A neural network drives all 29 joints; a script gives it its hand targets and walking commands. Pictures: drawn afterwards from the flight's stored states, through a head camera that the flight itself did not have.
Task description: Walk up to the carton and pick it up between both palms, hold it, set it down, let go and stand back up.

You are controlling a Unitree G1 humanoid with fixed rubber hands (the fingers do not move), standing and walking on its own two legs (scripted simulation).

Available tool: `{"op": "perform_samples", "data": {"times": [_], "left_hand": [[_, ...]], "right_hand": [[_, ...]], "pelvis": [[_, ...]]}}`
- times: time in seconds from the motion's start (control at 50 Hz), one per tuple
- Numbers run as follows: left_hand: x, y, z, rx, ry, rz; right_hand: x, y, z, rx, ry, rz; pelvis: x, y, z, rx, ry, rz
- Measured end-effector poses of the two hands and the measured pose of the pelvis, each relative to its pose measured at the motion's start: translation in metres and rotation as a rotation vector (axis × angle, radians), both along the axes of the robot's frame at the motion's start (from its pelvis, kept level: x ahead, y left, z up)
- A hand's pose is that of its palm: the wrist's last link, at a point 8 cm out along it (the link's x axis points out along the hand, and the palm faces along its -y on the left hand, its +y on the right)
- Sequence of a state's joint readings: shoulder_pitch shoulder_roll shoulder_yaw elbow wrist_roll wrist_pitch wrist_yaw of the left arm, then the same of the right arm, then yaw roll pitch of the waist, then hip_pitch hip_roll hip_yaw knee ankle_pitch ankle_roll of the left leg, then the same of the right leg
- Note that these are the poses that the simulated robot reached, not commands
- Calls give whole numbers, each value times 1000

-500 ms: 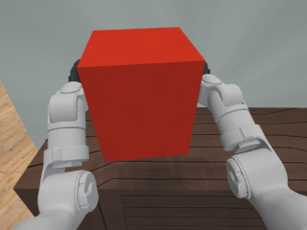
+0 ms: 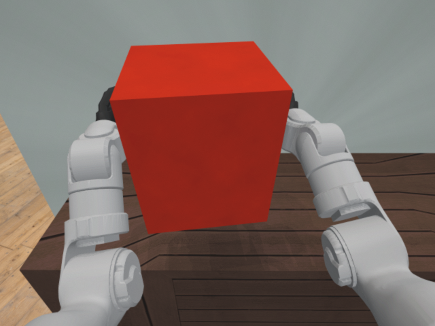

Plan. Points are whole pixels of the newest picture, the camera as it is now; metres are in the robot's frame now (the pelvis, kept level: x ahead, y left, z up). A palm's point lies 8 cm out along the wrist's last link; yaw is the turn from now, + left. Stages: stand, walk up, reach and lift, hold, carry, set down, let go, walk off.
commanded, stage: hold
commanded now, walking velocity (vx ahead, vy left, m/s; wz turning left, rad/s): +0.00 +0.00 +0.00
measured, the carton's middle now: (201, 136) +0.36 +0.01 +0.25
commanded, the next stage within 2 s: none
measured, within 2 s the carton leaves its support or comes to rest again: neither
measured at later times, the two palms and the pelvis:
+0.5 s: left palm (110, 127) +0.36 +0.15 +0.28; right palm (288, 117) +0.36 -0.15 +0.28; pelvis -0.01 +0.00 +0.00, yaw +0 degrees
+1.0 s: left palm (108, 129) +0.37 +0.16 +0.27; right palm (284, 118) +0.37 -0.14 +0.27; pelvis +0.00 +0.00 +0.00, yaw +0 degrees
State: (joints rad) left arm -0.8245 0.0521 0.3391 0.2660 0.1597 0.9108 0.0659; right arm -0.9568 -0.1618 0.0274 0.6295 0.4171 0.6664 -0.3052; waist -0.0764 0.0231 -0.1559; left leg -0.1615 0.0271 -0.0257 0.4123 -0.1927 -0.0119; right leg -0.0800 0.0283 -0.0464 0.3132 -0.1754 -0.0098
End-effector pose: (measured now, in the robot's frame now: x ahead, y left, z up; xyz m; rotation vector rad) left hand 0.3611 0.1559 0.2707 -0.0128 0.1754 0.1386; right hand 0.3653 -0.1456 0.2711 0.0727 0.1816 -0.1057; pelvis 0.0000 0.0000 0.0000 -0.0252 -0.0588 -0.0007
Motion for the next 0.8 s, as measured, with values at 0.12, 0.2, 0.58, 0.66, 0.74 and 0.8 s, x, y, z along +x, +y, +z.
{"op": "perform_samples", "data": {"times": [0.12, 0.2, 0.58, 0.66, 0.74, 0.8], "left_hand": [[0, -1, 1, 7, 2, -5], [-1, -2, 4, 4, -7, -9], [-1, -2, 3, 14, 1, -14], [-1, -2, 3, 6, -2, -13], [1, -1, 2, -8, 6, -10], [1, 1, 3, -4, 0, -11]], "right_hand": [[-1, -1, 1, -2, 3, -3], [-3, -2, 4, -7, -6, -6], [-3, -2, 4, -4, 3, -8], [-4, -2, 3, -3, 2, -9], [-3, -1, 2, -9, 11, -9], [-2, 1, 3, -16, 5, -7]], "pelvis": [[-2, -2, 0, 1, -2, 2], [-3, -3, 0, 2, 4, 2], [-7, -3, 0, 1, 11, 2], [-7, -3, 0, 2, 14, 1], [-7, -2, 0, 3, 15, -3], [-5, -2, 0, 1, 21, -1]]}}
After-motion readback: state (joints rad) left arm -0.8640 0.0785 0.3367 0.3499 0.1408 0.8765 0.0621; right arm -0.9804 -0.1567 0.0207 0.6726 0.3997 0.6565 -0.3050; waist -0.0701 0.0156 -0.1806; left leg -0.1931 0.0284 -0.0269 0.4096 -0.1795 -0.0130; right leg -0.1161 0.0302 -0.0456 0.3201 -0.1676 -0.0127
